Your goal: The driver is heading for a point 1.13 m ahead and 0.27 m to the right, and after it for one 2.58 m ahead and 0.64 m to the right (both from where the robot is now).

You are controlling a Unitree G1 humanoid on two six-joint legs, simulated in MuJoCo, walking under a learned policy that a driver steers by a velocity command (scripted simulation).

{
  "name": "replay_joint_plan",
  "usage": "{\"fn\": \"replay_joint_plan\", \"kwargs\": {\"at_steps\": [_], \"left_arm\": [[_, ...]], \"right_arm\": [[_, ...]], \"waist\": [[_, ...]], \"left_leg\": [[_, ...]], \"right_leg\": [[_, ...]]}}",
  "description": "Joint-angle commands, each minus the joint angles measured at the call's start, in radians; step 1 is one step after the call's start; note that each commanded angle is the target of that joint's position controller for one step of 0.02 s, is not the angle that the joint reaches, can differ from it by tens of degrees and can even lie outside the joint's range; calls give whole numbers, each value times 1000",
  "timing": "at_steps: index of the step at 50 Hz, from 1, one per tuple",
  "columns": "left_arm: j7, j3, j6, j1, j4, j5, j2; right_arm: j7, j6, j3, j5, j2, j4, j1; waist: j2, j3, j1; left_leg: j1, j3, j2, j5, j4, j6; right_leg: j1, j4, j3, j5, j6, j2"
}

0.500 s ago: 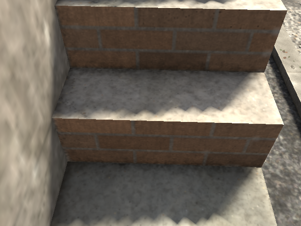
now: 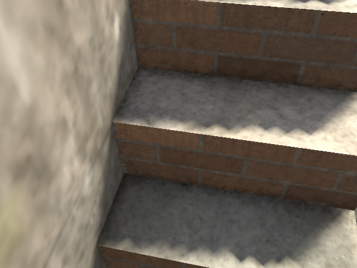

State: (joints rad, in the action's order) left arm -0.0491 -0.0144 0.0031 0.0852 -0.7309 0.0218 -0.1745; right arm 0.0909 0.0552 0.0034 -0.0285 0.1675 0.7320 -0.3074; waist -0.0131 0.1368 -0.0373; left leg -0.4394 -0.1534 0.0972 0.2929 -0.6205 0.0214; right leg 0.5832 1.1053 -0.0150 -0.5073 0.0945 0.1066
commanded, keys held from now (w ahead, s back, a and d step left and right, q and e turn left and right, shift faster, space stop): w+e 0.80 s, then w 0.12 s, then w+q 0.08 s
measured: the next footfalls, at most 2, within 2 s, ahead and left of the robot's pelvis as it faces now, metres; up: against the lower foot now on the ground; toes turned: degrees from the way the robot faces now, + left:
right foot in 0.04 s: -0.01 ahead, -0.16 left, +0.00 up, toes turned -4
right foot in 0.62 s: -0.04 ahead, -0.15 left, +0.00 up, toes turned -16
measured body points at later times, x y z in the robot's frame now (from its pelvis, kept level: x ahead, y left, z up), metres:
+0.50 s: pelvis -0.07 -0.01 +0.00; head -0.06 -0.03 +0.45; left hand +0.16 +0.20 -0.08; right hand -0.04 -0.26 -0.12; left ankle -0.01 +0.11 -0.73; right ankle -0.11 -0.14 -0.63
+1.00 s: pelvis -0.05 +0.00 +0.01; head -0.04 -0.04 +0.46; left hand +0.22 +0.14 -0.06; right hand -0.03 -0.24 -0.12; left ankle +0.01 +0.12 -0.71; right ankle -0.08 -0.14 -0.72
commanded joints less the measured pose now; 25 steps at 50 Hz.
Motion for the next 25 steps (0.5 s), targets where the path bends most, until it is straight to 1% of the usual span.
{"fn": "replay_joint_plan", "kwargs": {"at_steps": [1,2,3,4,5,6,7,8,9,10,11,12,13,14,15,16,17,18,19,20,21,22,23,24,25], "left_arm": [[-30,40,34,214,-82,-25,46],[-18,41,41,226,-96,-19,21],[22,24,54,171,-79,2,-60],[43,-5,51,-6,-23,21,-177],[48,-19,43,-68,14,18,-207],[55,-20,32,-123,37,4,-179],[62,-22,30,-145,52,-14,-152],[68,-33,37,-81,49,-11,-162],[69,-30,34,-39,45,-11,-149],[70,-25,36,-25,52,-20,-141],[74,-30,38,-39,60,-24,-154],[85,-35,36,-67,58,-16,-164],[104,-55,39,-50,58,-16,-203],[115,-60,37,-53,54,-14,-206],[111,-61,25,-68,51,-8,-195],[106,-59,19,-71,59,-7,-174],[94,-44,28,-50,63,-5,-126],[79,-28,35,-3,52,4,-77],[81,-33,46,74,21,7,-101],[88,-25,57,82,-1,-1,-125],[101,-30,65,55,12,-9,-132],[112,-23,54,-9,53,-4,-117],[105,-10,45,-67,91,-8,-109],[90,5,50,-107,132,-11,-87],[75,11,65,-97,124,-2,-88]], "right_arm": [[61,5,17,14,149,-80,171],[82,3,16,2,130,-62,144],[84,4,26,-26,121,-44,57],[51,1,43,-3,131,-56,-9],[14,16,48,29,126,-109,42],[-13,21,44,46,100,-130,94],[-34,24,44,47,86,-113,85],[-50,29,46,47,86,-113,112],[-61,39,38,29,69,-114,117],[-65,46,30,21,47,-136,143],[-68,51,24,25,37,-167,158],[-66,48,12,37,18,-174,171],[-62,46,19,37,23,-173,104],[-57,45,17,53,25,-168,65],[-54,48,12,66,26,-179,59],[-54,54,15,63,39,-166,-10],[-62,46,36,42,105,-176,-18],[-68,36,51,22,169,-173,-21],[-77,25,75,47,255,-180,-17],[-80,40,72,47,240,-151,-34],[-76,52,46,60,163,-127,15],[-77,48,19,72,77,-101,35],[-73,31,3,46,28,-93,38],[-71,14,21,41,73,-74,36],[-66,-5,50,35,135,-85,11]], "waist": [[11,-26,130],[-9,-21,118],[3,-7,40],[87,20,-64],[75,13,-74],[92,-76,-70],[100,-139,-66],[126,-149,-14],[129,-118,4],[134,-96,13],[140,-83,8],[141,-92,-3],[143,-68,-8],[130,-72,-14],[124,-83,-14],[97,-61,-18],[21,-45,-16],[-114,-18,0],[-220,-20,-6],[-195,11,-11],[-135,-21,28],[-24,-45,23],[0,-22,-7],[1,-58,-12],[-21,-58,-26]], "left_leg": [[-71,-43,-156,-665,74,108],[8,-62,-173,-578,42,97],[61,-91,-163,-322,11,70],[116,4,-75,-130,-36,32],[129,62,-40,51,-63,-15],[104,77,-38,108,-70,-24],[37,112,-40,117,-77,-33],[-96,101,-48,119,-116,-53],[-141,65,-74,86,-166,-84],[-145,48,-88,66,-187,-89],[-132,69,-78,52,-162,-78],[-105,92,-73,27,-127,-53],[-50,128,-54,37,-73,-24],[12,140,-51,37,17,-5],[60,123,-58,15,88,15],[146,92,-76,-7,129,43],[217,-36,-148,23,152,143],[263,-282,-307,-2,259,302],[266,-469,-496,-86,323,449],[242,-491,-539,-123,315,458],[182,-333,-459,-3,312,359],[175,-218,-379,159,289,260],[214,-96,-308,151,291,218],[221,-9,-271,116,289,166],[216,35,-243,114,270,142]], "right_leg": [[-327,-265,-69,350,41,-54],[-314,-428,-31,432,20,-38],[-289,-473,16,633,-27,-18],[-264,-493,49,659,-112,-32],[-198,-547,101,520,-178,-13],[-111,-637,178,341,-235,13],[-91,-718,275,193,-285,56],[-200,-771,404,111,-329,111],[-259,-765,524,100,-353,179],[-265,-774,555,63,-356,188],[-257,-777,512,47,-338,160],[-229,-764,456,65,-317,122],[-208,-768,387,86,-302,85],[-184,-746,372,73,-288,60],[-161,-701,348,83,-273,41],[-104,-632,328,111,-256,20],[19,-535,248,129,-205,-41],[121,-310,137,170,-112,-118],[204,61,148,24,-34,-134],[294,426,163,-9,-15,-88],[335,616,168,39,-49,-59],[364,503,189,95,-75,-48],[353,283,120,25,-78,-65],[273,26,75,-112,-76,-65],[144,-214,38,-282,-47,-80]]}}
